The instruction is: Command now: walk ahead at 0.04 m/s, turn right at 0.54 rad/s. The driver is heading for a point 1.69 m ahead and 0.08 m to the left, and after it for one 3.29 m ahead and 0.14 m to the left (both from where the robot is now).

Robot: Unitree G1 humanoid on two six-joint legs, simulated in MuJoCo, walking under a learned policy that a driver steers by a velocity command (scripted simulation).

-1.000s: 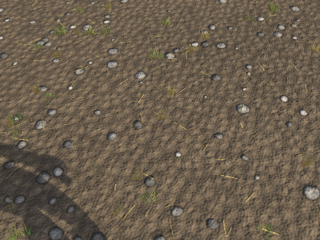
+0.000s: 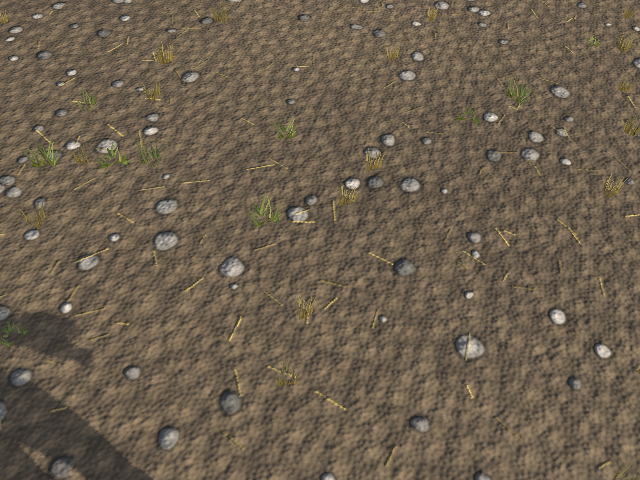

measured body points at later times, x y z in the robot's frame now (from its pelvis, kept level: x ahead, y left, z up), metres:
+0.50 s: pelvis -0.02 -0.01 +0.01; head +0.00 -0.03 +0.46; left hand +0.14 +0.22 -0.11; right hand +0.01 -0.28 -0.13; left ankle +0.01 +0.11 -0.73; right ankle -0.05 -0.10 -0.74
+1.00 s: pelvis -0.02 -0.01 +0.01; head -0.02 -0.01 +0.46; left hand +0.05 +0.24 -0.14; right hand -0.04 -0.26 -0.14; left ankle +0.00 +0.12 -0.73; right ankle -0.05 -0.10 -0.73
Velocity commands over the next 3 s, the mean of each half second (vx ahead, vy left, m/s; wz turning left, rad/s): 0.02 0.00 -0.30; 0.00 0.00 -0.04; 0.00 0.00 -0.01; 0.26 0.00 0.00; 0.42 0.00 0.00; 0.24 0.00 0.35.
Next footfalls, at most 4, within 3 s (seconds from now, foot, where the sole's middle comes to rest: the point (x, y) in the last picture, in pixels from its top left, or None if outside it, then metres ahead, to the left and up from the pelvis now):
0.42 right None -0.01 -0.11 -0.77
2.26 right None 0.39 -0.10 -0.77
2.74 left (330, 432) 0.58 0.02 -0.77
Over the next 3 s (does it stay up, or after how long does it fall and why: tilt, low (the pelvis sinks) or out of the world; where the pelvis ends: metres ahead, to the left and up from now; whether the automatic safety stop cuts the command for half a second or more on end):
stays up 0.52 -0.04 0.01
